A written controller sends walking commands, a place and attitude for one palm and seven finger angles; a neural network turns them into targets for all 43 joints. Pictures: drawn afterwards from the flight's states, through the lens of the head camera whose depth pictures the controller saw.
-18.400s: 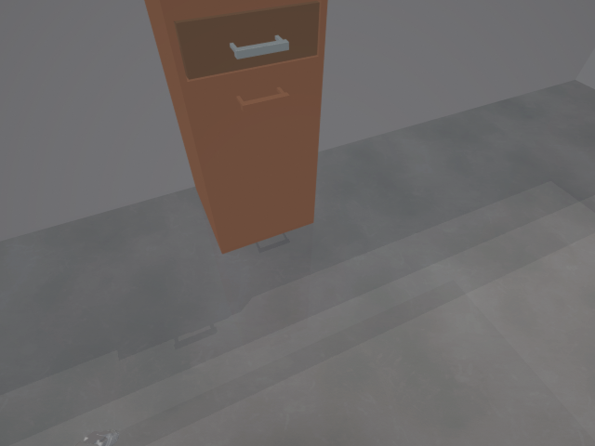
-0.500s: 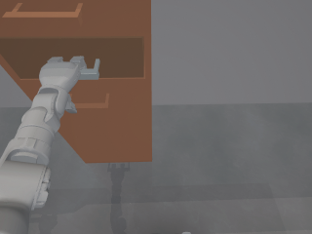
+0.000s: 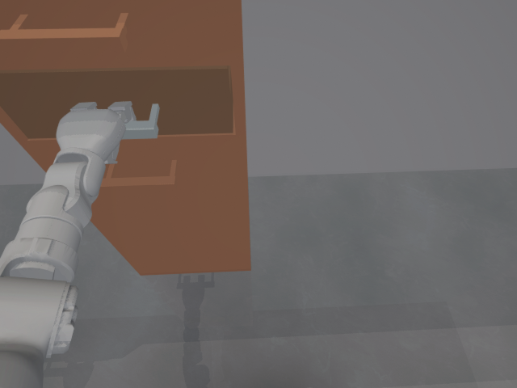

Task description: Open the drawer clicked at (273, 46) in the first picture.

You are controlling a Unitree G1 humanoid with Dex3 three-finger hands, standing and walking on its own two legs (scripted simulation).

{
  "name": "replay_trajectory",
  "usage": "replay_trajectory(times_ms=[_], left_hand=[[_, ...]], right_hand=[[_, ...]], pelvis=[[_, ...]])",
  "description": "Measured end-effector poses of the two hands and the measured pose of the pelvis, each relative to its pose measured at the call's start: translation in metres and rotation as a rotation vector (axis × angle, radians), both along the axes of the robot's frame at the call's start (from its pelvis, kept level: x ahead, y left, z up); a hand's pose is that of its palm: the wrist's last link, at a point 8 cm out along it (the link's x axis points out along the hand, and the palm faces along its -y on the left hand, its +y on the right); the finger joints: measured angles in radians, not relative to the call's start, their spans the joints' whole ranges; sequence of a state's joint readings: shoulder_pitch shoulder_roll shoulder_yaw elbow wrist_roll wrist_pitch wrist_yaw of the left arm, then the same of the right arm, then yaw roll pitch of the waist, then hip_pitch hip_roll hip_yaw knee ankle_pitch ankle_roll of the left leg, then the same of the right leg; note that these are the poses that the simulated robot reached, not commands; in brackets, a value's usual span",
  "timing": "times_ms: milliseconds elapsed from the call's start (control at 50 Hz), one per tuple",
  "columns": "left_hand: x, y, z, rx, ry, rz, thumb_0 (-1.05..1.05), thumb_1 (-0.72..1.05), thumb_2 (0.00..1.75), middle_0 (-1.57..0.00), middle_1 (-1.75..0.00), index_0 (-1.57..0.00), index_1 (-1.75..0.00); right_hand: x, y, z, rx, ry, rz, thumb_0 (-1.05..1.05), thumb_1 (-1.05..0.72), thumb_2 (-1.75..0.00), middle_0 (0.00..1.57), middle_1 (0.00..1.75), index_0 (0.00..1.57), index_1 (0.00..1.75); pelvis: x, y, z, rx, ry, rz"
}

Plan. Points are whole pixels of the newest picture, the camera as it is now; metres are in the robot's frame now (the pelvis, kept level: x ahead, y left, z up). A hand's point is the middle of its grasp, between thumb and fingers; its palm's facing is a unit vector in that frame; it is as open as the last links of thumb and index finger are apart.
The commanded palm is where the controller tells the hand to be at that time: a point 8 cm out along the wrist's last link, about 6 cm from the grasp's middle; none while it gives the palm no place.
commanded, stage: pull the drawer open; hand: left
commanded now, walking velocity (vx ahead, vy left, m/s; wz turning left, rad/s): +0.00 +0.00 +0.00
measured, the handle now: (114, 121) +0.53 +0.23 +0.09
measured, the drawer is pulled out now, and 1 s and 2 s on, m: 0.00 0.10 0.22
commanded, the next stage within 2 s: none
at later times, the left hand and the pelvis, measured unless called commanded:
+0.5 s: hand (104, 171) +0.44 +0.24 +0.07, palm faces +0.00 -0.05 -1.00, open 5.5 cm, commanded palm +0.40 +0.25 +0.13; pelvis +0.01 +0.00 +0.01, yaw -1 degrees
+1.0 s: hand (94, 207) +0.37 +0.23 +0.07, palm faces +0.00 -0.06 -1.00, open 5.4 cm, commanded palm +0.34 +0.25 +0.13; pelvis +0.01 -0.01 +0.01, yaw +0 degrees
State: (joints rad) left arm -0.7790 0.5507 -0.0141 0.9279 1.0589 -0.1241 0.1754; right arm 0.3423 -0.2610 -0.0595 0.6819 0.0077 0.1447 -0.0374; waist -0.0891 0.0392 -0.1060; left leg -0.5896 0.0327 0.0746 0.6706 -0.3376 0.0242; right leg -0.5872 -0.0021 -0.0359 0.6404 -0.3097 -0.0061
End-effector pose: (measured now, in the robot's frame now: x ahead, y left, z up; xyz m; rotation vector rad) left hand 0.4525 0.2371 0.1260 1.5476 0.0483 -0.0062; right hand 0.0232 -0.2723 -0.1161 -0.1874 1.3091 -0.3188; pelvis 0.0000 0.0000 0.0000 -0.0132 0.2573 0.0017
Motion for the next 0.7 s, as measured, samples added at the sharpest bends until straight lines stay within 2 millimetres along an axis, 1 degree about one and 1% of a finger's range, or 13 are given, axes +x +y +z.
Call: replay_trajectory(times_ms=[180,280,420,700], left_hand=[[-0.001,0.0,-0.001,-0.005,-0.009,-0.004,0.0,0.73,0.81,-0.36,-1.34,-0.4,-1.35],[-0.008,0.001,-0.001,-0.017,-0.016,-0.007,0.0,0.74,0.8,-0.34,-1.35,-0.4,-1.35],[-0.024,0.001,-0.002,-0.024,-0.03,-0.012,0.0,0.75,0.81,-0.33,-1.35,-0.4,-1.35],[-0.06,0.001,-0.002,-0.022,-0.033,-0.01,0.0,0.74,0.81,-0.33,-1.35,-0.4,-1.35]], right_hand=[[0.012,0.0,0.002,-0.003,-0.031,0.007,0.0,-0.9,-0.89,0.21,0.3,0.2,0.3],[0.022,0.004,0.003,0.011,-0.056,0.004,0.0,-0.9,-0.89,0.21,0.3,0.2,0.3],[0.041,0.01,0.004,0.034,-0.099,0.02,0.01,-0.9,-0.89,0.21,0.3,0.2,0.3],[0.093,0.015,0.012,0.043,-0.227,0.103,0.01,-0.9,-0.89,0.21,0.3,0.2,0.3]], pelvis=[[0.002,0.002,0.001,0.0,-0.002,-0.005],[0.005,0.003,0.002,0.001,-0.01,-0.015],[0.009,0.005,0.004,0.002,-0.028,-0.019],[0.008,0.001,0.006,0.007,-0.073,-0.003]])
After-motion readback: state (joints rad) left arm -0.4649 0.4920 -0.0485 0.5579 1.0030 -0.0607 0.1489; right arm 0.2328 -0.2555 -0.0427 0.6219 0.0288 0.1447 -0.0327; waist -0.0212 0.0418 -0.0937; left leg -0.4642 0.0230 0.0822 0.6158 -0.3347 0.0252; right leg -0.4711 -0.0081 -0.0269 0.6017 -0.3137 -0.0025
